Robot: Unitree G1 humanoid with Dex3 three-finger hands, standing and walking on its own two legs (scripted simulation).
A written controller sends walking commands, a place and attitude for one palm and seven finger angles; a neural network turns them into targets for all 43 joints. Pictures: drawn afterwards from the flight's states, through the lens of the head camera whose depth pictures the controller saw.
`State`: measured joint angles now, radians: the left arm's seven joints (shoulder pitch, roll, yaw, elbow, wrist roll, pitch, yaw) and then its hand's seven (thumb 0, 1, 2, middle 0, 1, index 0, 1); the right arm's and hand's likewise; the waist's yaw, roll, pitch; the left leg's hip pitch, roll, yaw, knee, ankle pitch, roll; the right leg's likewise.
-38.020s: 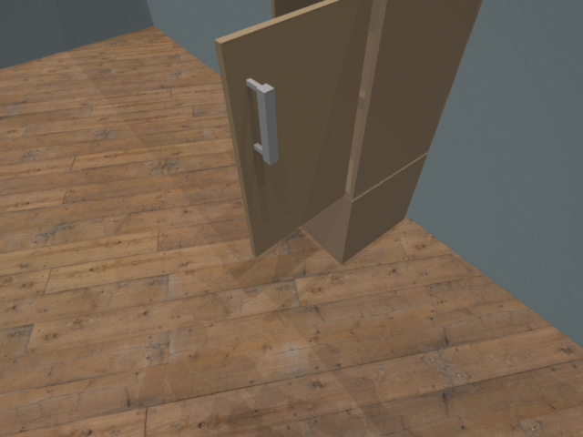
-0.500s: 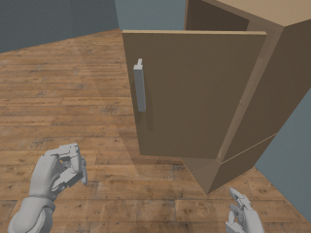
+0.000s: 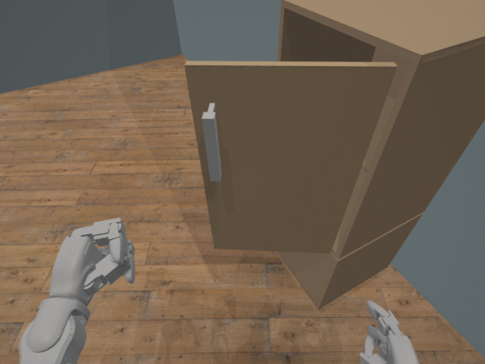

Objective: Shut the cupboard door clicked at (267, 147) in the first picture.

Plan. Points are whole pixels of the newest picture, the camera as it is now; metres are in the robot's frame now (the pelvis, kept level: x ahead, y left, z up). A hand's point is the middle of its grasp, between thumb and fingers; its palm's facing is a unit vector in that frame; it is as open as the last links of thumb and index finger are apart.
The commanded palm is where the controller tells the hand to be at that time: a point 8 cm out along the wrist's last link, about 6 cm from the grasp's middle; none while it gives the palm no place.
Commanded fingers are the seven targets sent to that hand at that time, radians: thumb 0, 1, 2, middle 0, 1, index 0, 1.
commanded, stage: raise the hand and make a fist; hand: left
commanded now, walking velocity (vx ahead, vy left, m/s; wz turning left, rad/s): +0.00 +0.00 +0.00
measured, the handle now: (214, 143) +0.50 +0.11 +0.11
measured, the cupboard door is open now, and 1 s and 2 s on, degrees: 58 58 56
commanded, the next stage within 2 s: bring the fist close to the handle in 0.04 s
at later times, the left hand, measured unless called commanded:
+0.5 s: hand (167, 226) +0.29 +0.15 +0.11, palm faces -0.01 -1.00 -0.01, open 3.1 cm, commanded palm +0.27 +0.20 +0.12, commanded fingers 0.00 0.90 0.90 -1.30 -1.50 -1.30 -1.50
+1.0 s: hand (215, 184) +0.38 +0.09 +0.12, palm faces -0.01 -1.00 +0.00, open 3.1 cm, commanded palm +0.36 +0.14 +0.12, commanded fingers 0.00 0.90 0.90 -1.30 -1.50 -1.30 -1.50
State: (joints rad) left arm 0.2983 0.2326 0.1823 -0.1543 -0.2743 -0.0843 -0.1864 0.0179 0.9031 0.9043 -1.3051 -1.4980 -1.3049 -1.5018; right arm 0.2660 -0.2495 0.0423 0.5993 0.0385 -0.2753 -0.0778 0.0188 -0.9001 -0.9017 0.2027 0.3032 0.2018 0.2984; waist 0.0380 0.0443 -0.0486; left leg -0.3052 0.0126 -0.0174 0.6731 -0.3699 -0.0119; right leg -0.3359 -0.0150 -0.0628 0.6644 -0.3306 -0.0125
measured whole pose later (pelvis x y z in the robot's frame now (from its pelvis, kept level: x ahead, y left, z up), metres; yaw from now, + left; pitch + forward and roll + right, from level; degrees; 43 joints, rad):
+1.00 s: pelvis +0.00 +0.00 +0.00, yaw -1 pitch +3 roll +0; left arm -0.37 0.09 0.02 0.38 -0.13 -0.03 0.08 0.02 0.90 0.90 -1.31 -1.50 -1.31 -1.50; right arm 0.24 -0.22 0.03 0.65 0.02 -0.13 -0.04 0.02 -0.90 -0.90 0.20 0.30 0.20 0.30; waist -0.01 0.03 -0.03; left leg -0.34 0.01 0.01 0.64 -0.35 -0.01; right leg -0.39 -0.02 -0.03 0.65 -0.31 -0.01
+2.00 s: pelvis -0.01 +0.01 +0.00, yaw -2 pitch +6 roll +1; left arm -0.79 0.14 0.10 0.97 -0.11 -0.25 0.05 0.02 0.90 0.90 -1.31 -1.50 -1.31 -1.50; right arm 0.30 -0.24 0.01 0.69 0.01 -0.08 -0.02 0.01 -0.90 -0.90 0.20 0.30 0.20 0.30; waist -0.06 0.02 -0.04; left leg -0.45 0.01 0.02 0.67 -0.34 0.00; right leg -0.50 -0.02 -0.03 0.68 -0.29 -0.01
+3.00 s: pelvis +0.00 +0.01 -0.02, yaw -3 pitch +19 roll -1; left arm -1.31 0.42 0.27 1.39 -0.04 -0.25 -0.19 0.02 0.90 0.91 -1.30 -1.50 -1.30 -1.50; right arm 0.46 -0.29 0.02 0.67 -0.04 -0.05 0.00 0.01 -0.90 -0.90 0.20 0.30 0.20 0.30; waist -0.28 0.05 -0.05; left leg -0.77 0.02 0.02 0.83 -0.40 0.01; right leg -0.81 0.00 -0.02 0.80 -0.32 0.00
